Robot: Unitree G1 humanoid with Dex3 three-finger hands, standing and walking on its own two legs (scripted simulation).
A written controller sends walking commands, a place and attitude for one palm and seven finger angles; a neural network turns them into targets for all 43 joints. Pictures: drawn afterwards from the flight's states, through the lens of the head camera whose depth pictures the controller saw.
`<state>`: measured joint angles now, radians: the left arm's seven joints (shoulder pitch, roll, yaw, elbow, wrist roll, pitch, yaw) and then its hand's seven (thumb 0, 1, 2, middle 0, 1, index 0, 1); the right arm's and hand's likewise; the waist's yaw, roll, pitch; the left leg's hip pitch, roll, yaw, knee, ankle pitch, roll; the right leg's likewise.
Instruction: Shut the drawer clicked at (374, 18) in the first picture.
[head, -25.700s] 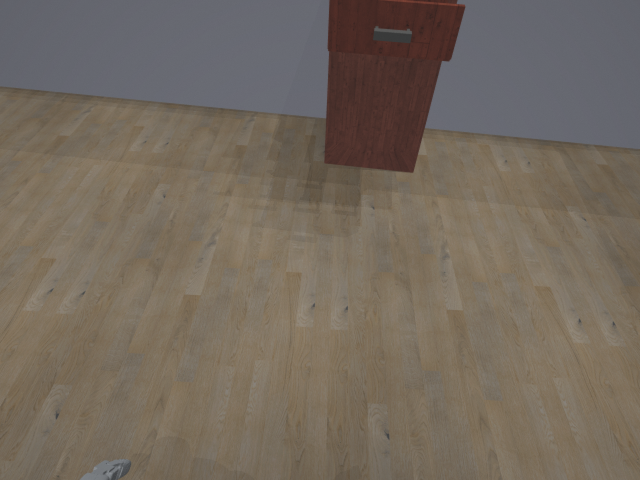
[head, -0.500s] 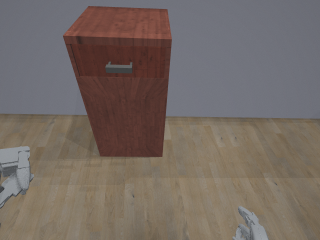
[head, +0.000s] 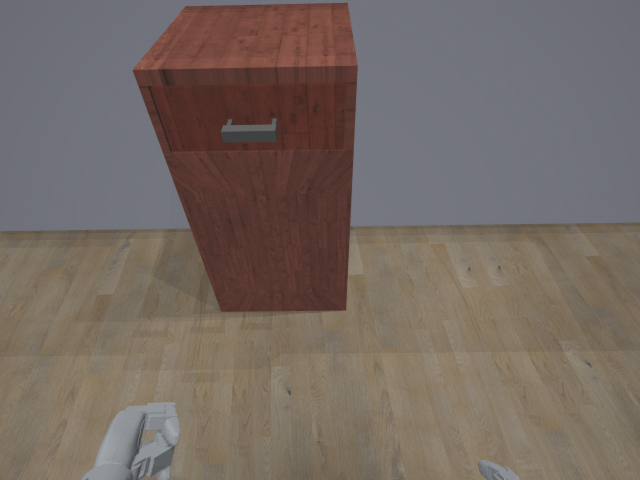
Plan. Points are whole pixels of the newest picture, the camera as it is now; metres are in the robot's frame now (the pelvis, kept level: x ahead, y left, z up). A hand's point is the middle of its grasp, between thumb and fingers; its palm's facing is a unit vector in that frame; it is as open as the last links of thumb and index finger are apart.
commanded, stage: let the arm hang, fingers relaxed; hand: left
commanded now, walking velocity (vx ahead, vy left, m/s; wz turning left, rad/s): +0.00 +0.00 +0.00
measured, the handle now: (251, 127) +0.82 +0.17 +0.03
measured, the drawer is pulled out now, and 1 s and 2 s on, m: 0.00 0.00 0.00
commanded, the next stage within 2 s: look to check the result in 0.92 s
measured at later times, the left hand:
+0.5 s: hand out of the picture +0.00 +0.20 -0.15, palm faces +0.01 -0.97 -0.24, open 6.3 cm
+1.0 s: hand out of the picture -0.01 +0.16 -0.15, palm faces +0.01 -0.98 -0.18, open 7.3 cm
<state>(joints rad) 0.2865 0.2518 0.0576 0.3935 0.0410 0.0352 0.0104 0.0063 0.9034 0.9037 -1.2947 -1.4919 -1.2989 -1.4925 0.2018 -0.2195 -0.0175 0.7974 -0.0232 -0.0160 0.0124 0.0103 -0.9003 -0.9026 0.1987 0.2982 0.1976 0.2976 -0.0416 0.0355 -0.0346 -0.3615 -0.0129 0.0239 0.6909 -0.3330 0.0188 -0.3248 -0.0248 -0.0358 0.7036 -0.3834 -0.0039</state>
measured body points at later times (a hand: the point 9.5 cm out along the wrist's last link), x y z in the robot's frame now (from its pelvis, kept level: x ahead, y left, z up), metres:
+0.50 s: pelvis +0.01 +0.00 +0.02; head +0.02 -0.01 +0.47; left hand +0.01 +0.25 -0.13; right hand +0.02 -0.22 -0.14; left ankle +0.02 +0.11 -0.72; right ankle -0.01 -0.12 -0.72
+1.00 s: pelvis +0.00 -0.01 +0.02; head +0.01 -0.01 +0.47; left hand +0.00 +0.21 -0.14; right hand -0.03 -0.22 -0.14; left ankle +0.02 +0.11 -0.72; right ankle -0.01 -0.12 -0.72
